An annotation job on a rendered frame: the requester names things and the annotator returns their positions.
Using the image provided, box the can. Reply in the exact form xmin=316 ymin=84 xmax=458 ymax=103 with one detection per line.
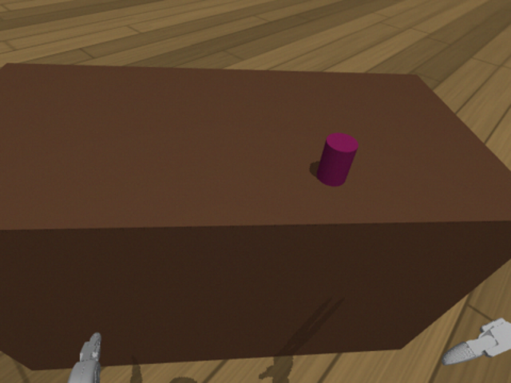
xmin=317 ymin=133 xmax=358 ymax=187

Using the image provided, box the left robot hand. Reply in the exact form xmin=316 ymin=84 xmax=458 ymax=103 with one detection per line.
xmin=67 ymin=333 xmax=101 ymax=383

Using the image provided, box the right robot hand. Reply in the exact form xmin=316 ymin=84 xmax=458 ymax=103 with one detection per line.
xmin=442 ymin=318 xmax=511 ymax=365

